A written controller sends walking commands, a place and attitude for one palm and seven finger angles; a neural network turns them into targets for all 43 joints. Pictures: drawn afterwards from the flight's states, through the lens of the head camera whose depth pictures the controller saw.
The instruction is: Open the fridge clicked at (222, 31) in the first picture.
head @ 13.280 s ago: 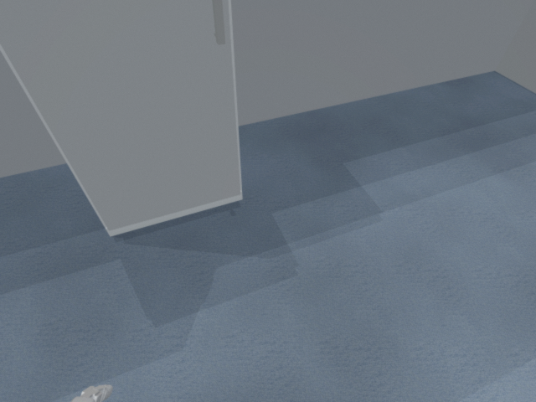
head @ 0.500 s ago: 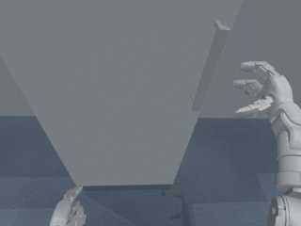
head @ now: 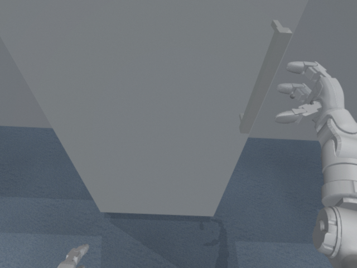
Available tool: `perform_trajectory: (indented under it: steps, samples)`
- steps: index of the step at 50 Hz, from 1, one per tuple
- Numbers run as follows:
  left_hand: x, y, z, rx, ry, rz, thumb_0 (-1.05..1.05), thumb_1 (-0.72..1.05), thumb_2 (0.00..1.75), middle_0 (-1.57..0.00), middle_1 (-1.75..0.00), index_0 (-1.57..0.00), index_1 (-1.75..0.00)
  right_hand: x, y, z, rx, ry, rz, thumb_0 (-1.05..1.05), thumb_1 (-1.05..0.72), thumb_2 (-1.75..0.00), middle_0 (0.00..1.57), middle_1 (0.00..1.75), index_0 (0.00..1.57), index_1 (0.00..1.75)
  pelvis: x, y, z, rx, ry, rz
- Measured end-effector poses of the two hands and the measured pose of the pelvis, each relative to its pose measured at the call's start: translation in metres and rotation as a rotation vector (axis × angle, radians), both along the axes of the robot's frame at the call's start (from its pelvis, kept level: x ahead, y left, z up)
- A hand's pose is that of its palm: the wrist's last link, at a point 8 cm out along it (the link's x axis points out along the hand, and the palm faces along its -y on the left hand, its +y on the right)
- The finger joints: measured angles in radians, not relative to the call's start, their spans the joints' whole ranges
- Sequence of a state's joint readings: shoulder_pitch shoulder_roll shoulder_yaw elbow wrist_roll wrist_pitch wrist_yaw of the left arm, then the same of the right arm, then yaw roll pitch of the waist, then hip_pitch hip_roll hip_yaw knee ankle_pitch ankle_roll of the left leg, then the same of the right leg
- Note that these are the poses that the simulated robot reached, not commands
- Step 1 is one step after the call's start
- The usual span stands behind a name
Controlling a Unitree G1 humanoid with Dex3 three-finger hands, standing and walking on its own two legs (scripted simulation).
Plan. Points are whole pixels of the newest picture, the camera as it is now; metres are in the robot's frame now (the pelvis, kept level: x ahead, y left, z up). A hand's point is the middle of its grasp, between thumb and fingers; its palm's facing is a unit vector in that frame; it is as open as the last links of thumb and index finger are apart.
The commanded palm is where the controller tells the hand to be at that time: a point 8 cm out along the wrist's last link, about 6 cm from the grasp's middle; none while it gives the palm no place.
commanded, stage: move the hooked fingers beside the handle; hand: right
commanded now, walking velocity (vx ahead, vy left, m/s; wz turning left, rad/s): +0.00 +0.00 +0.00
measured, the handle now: (257, 84) +0.48 -0.12 +0.19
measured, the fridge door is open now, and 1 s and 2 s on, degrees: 0 0 0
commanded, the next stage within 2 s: feel for the door with the fingertips in 0.68 s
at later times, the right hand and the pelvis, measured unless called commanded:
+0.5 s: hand (300, 102) +0.41 -0.19 +0.21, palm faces -0.07 +1.00 -0.01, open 14.0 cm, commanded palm +0.40 -0.24 +0.20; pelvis +0.00 -0.01 +0.00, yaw -1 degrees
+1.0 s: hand (286, 99) +0.43 -0.17 +0.20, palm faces -0.08 +1.00 +0.00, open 14.0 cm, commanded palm +0.40 -0.21 +0.20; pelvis +0.00 -0.01 +0.00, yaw +0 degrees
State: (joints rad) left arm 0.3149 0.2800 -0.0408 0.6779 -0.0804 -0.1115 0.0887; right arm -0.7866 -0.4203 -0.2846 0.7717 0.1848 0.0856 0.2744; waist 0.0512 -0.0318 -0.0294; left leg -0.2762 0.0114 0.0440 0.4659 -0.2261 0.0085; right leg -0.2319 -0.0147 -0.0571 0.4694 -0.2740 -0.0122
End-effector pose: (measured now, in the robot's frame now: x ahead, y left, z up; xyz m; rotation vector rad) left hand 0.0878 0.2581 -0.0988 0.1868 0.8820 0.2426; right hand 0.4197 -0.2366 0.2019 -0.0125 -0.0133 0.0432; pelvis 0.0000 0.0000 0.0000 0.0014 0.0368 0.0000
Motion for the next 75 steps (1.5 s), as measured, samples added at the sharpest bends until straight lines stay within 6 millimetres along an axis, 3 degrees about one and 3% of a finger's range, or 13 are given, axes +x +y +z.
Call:
perform_trajectory:
  steps: [8,16,27,33,40,48,61,68,75]
  samples:
    - [-0.003,0.0,0.001,-0.009,0.003,0.013,0.01,0.9,0.9,-0.2,-0.3,-0.2,-0.3,-0.007,-0.01,-0.002,0.011,-0.013,0.007,-0.01,0.5,-0.3,0.3,1.2,0.3,1.2,0.004,-0.002,0.0,0.001,-0.001,0.013]
    - [0.016,-0.006,0.007,0.0,-0.04,-0.021,0.01,0.9,0.9,-0.2,-0.29,-0.2,-0.3,-0.024,-0.022,-0.005,0.002,-0.023,-0.003,-0.01,0.5,-0.3,0.3,1.2,0.3,1.2,0.002,-0.004,0.0,0.005,-0.013,0.001]
    - [0.044,-0.024,0.013,-0.02,-0.114,-0.08,0.01,0.9,0.9,-0.2,-0.3,-0.2,-0.3,-0.022,-0.006,0.003,0.012,-0.015,0.025,-0.01,0.5,-0.3,0.3,1.2,0.3,1.2,-0.003,-0.009,0.0,0.004,-0.013,-0.012]
    - [0.038,-0.028,0.012,-0.034,-0.105,-0.073,0.01,0.9,0.9,-0.2,-0.3,-0.2,-0.3,-0.017,-0.002,-0.002,0.01,-0.003,0.014,-0.01,0.5,-0.3,0.3,1.2,0.3,1.2,-0.005,-0.009,-0.001,0.003,-0.012,-0.005]
    - [0.015,-0.021,0.004,-0.026,-0.041,-0.044,0.01,0.9,0.9,-0.2,-0.3,-0.2,-0.3,-0.012,-0.005,0.0,-0.005,-0.011,0.004,-0.01,0.5,-0.3,0.3,1.2,0.3,1.2,-0.005,-0.007,0.0,0.003,-0.009,-0.004]
    - [-0.002,-0.01,-0.002,-0.017,0.012,-0.017,0.01,0.9,0.9,-0.2,-0.3,-0.2,-0.3,-0.009,0.01,0.0,0.017,-0.013,0.033,-0.01,0.5,-0.3,0.3,1.2,0.3,1.2,-0.002,-0.006,0.0,0.003,-0.005,0.001]
    - [0.022,-0.01,0.005,-0.028,-0.05,-0.032,0.01,0.9,0.9,-0.2,-0.29,-0.2,-0.3,-0.009,0.035,-0.004,0.013,-0.003,0.028,-0.01,0.5,-0.3,0.3,1.2,0.3,1.2,-0.002,-0.001,0.001,0.001,-0.014,0.003]
    - [0.033,-0.012,0.008,-0.04,-0.076,-0.042,0.01,0.9,0.9,-0.2,-0.29,-0.2,-0.3,-0.007,0.031,0.004,0.017,-0.013,0.009,-0.01,0.5,-0.3,0.3,1.2,0.3,1.2,-0.001,0.002,0.001,0.0,-0.012,0.006]
    - [0.029,-0.009,0.007,-0.033,-0.059,-0.043,0.01,0.9,0.9,-0.2,-0.3,-0.2,-0.3,-0.01,0.027,0.004,0.007,-0.004,0.013,-0.01,0.5,-0.3,0.3,1.2,0.3,1.2,-0.002,0.003,0.001,0.001,-0.015,0.0]
